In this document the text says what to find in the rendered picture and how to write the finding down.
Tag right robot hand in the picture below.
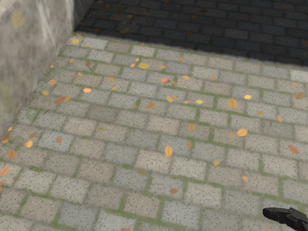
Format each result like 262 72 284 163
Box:
263 207 308 231

